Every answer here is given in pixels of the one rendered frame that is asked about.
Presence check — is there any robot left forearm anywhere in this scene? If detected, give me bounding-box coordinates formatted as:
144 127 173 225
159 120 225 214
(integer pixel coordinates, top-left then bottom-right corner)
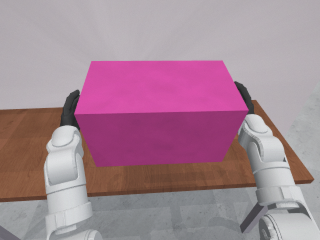
43 125 93 240

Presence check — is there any carton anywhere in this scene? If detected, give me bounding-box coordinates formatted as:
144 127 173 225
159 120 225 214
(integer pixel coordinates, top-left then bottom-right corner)
74 60 249 167

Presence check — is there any robot right upper arm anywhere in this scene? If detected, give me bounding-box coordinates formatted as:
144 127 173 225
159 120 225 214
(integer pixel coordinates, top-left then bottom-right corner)
258 213 320 240

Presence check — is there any robot left hand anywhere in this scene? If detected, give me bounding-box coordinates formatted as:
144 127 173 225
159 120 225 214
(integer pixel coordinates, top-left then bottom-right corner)
60 89 80 131

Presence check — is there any robot right hand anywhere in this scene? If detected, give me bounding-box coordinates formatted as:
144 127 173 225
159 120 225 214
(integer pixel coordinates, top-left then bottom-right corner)
234 81 255 115

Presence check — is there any robot left upper arm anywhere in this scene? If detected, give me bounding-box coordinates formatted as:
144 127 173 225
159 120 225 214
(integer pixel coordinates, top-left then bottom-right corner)
56 229 103 240

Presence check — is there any robot right forearm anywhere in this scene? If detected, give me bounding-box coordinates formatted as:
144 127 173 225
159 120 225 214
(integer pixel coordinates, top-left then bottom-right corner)
237 114 320 234

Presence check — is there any table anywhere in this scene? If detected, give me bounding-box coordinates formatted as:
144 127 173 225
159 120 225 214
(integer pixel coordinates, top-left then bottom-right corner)
0 100 315 240

